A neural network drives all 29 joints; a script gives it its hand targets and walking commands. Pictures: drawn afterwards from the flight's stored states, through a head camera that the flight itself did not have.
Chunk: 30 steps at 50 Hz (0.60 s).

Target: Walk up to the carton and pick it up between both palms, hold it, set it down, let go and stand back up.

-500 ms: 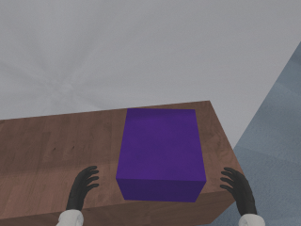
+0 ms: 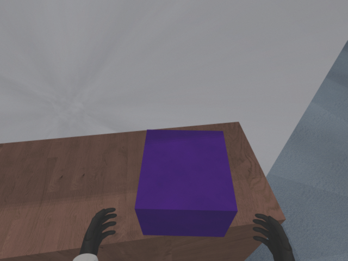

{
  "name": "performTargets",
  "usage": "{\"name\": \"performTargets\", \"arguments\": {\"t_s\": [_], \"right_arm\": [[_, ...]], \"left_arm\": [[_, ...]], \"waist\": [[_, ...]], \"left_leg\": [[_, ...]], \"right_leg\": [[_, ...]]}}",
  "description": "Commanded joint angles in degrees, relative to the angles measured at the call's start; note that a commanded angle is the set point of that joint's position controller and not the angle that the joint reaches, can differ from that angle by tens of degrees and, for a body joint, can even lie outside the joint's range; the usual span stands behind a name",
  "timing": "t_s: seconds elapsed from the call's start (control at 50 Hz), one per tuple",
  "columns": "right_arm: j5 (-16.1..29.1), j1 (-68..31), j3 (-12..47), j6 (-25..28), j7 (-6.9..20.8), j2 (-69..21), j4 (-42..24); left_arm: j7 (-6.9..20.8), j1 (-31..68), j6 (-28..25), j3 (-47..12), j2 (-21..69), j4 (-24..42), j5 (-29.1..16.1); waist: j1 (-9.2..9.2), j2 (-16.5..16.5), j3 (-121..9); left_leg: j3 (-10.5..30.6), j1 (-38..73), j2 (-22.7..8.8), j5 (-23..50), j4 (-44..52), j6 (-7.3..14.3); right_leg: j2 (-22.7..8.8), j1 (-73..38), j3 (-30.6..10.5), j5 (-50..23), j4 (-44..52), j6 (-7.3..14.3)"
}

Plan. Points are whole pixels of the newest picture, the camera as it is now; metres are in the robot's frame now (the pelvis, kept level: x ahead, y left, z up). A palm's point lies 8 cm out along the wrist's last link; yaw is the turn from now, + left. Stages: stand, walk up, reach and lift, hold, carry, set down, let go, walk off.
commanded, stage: set down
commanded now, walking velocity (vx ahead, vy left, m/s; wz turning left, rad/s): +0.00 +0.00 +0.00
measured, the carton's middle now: (184, 181) +0.36 +0.02 -0.08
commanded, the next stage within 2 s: let go in 0.76 s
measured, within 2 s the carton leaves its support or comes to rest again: neither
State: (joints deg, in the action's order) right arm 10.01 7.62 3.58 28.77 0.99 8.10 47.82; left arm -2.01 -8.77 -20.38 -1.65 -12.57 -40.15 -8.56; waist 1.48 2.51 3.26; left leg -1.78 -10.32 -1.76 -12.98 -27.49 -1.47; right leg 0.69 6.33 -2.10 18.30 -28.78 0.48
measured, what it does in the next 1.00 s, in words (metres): stands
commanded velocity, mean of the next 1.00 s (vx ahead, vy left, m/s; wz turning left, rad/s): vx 0.00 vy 0.00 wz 0.00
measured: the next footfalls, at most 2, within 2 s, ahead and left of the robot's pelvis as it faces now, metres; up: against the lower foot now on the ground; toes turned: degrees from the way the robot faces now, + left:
none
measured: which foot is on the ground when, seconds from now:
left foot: down 0.00-1.00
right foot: down 0.00-1.00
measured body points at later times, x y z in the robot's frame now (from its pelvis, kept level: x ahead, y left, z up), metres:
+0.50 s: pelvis +0.02 +0.00 +0.01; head +0.01 +0.01 +0.46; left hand +0.17 +0.23 -0.08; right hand +0.18 -0.21 -0.07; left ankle +0.02 +0.13 -0.74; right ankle -0.03 -0.11 -0.74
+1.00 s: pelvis +0.02 +0.00 +0.01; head +0.03 +0.01 +0.46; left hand +0.19 +0.22 -0.08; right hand +0.18 -0.22 -0.09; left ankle +0.02 +0.13 -0.74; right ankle -0.02 -0.11 -0.74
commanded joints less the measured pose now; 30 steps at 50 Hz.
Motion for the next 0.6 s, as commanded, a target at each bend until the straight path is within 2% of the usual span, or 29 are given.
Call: {"name": "performTargets", "arguments": {"t_s": [0.0,0.2,0.58], "right_arm": [[-0.90,-5.19,-2.17,1.49,-0.50,7.40,-7.36],[-3.85,-3.81,-3.42,-3.59,-0.53,7.46,-10.21],[-8.51,-1.58,-4.61,-10.98,-1.50,7.46,-11.54]], "left_arm": [[0.37,3.76,0.14,3.14,-6.09,8.89,1.50],[0.39,2.66,6.25,3.26,-5.42,12.84,3.57],[1.86,0.89,18.73,5.11,-5.03,16.83,7.71]], "waist": [[0.33,-3.04,-6.25],[0.44,-2.86,-4.49],[-0.11,-2.63,-4.71]], "left_leg": [[-1.18,13.14,2.20,14.53,3.51,-1.23],[-1.82,15.61,1.63,16.54,5.77,-0.96],[-2.14,18.69,2.33,19.75,6.49,-0.84]], "right_leg": [[0.30,8.50,0.92,-11.83,9.66,0.43],[0.20,7.93,1.58,-11.52,12.95,0.80],[0.14,7.69,3.04,-16.04,15.02,-1.00]]}}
